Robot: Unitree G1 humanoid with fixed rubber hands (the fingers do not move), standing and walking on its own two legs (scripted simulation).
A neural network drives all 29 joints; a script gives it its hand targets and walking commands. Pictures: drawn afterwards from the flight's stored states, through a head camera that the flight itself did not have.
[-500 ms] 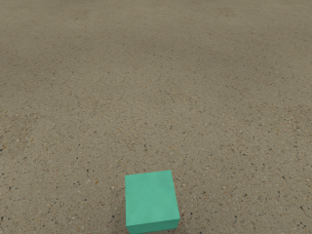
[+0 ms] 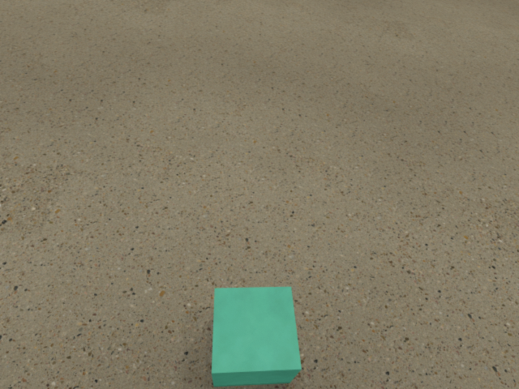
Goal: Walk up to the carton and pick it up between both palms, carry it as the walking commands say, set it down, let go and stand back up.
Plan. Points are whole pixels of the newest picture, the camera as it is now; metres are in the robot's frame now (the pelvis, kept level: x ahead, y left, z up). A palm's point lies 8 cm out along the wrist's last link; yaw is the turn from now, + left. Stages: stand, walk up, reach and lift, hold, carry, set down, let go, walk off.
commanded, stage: walk up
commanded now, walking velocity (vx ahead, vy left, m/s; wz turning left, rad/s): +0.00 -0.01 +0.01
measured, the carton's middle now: (252, 336) +0.38 -0.03 -0.66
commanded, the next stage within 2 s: stand in 1.62 s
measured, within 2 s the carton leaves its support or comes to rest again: neither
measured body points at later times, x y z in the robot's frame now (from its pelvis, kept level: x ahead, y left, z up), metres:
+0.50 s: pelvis +0.01 -0.01 +0.00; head +0.01 +0.00 +0.45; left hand -0.01 +0.19 -0.17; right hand -0.01 -0.21 -0.16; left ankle -0.02 +0.10 -0.74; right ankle +0.00 -0.13 -0.74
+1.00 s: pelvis +0.00 -0.02 +0.00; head +0.00 -0.02 +0.45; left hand -0.02 +0.19 -0.16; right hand -0.02 -0.22 -0.16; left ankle -0.02 +0.10 -0.74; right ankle +0.00 -0.13 -0.74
